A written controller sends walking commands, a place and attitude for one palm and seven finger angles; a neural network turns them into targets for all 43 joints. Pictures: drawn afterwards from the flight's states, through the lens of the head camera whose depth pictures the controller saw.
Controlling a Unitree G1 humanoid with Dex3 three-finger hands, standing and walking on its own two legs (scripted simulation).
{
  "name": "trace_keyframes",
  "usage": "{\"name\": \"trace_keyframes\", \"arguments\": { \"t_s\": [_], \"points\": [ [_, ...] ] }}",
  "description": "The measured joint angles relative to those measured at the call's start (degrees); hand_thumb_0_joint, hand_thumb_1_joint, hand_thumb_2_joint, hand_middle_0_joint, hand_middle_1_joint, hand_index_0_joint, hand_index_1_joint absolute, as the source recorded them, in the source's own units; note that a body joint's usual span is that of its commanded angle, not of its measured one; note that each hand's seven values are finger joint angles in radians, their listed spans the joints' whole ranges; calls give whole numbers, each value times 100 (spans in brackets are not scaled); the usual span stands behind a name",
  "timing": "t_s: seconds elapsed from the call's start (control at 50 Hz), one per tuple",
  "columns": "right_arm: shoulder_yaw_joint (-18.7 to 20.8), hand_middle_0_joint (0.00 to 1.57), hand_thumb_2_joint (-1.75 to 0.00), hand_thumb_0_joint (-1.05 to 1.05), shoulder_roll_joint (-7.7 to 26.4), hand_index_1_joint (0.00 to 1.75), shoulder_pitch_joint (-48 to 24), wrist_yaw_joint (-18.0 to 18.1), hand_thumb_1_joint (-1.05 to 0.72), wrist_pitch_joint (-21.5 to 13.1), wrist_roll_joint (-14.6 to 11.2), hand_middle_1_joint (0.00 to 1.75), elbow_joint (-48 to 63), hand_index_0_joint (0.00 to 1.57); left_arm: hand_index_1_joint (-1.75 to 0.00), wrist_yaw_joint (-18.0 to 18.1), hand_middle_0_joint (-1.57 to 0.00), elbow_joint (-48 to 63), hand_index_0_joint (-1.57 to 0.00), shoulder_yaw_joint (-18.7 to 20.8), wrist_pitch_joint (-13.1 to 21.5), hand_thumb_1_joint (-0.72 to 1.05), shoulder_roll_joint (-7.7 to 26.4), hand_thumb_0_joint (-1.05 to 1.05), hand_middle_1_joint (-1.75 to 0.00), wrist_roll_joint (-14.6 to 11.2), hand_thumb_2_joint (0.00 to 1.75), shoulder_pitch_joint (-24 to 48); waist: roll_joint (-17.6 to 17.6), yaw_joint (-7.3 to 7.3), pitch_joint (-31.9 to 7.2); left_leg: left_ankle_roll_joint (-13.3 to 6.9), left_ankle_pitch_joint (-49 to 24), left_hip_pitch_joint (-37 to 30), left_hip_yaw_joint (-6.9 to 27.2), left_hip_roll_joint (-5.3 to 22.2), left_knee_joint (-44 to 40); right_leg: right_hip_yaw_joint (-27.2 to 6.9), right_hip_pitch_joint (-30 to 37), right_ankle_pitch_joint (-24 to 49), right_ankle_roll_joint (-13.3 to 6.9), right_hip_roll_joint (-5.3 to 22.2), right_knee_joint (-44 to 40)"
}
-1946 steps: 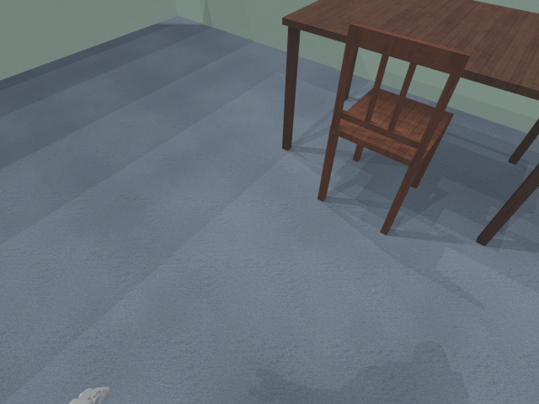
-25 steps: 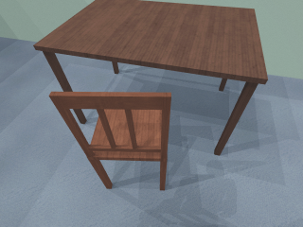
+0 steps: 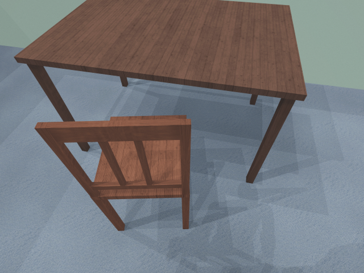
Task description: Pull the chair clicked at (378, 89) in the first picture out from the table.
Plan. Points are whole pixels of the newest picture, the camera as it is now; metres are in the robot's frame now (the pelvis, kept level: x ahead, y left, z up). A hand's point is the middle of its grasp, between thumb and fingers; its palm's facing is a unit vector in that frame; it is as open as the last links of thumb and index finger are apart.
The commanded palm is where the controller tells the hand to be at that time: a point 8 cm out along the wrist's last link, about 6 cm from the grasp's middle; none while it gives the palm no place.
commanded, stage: come to a stop and stand still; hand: left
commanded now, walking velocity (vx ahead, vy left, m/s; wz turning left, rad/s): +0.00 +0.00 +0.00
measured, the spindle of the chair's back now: (114, 164) +0.43 +0.24 -0.11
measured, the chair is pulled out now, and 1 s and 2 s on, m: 0.18 0.18 0.18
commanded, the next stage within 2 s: look again from close up in 1.14 s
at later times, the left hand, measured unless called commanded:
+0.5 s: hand out of the picture +0.01 +0.13 -0.17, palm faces +0.01 -0.98 -0.21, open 7.4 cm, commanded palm none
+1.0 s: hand out of the picture +0.00 +0.10 -0.17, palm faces +0.03 -0.98 -0.21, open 7.4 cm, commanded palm none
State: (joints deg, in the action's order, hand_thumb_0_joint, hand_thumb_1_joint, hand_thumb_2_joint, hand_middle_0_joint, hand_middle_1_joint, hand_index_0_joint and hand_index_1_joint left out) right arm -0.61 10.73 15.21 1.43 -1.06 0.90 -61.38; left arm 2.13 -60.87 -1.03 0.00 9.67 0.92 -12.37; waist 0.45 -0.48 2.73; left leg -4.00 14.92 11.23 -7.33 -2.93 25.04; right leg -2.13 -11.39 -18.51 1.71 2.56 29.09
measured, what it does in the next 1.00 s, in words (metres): shifts its weight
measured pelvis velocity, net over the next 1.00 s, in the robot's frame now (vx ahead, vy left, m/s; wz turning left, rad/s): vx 0.02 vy -0.07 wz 0.01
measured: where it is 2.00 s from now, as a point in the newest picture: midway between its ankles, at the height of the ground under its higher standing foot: outside the picture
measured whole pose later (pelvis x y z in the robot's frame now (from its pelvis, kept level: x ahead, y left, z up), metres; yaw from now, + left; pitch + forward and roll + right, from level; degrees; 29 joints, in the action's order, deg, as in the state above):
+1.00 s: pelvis +0.02 -0.07 +0.00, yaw +1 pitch +0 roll +1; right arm -0.6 8.3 15.0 2.2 -0.6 0.4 -66.0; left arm 2.7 -64.6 -1.3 1.7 7.6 0.8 -17.2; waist 0.2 0.3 2.0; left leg 1.9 14.6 7.2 -4.7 2.3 21.9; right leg 0.4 -6.3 -18.0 -3.9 -2.8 24.1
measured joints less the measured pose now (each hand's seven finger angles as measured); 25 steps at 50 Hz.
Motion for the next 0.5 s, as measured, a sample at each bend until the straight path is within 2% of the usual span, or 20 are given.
{"name": "trace_keyframes", "arguments": {
  "t_s": [0.2,0.5],
  "points": [
    [-20,20,-90,0,-124,30,-25,26,-91,-19,-20,30,-221,20,-30,21,-20,-223,-20,-9,35,91,-53,1,-30,-7,90,-117,37,22,-5,131,21,-151,60,101,-98,58,167,-24,-118,-105,-122],
    [6,20,-90,0,-132,30,-135,56,-92,-10,-38,30,-357,20,-30,41,-20,-394,-20,-33,98,91,-170,1,-30,2,90,-343,-12,82,-38,334,-7,-298,160,260,-238,158,335,-23,-312,-272,-273]
  ]
}}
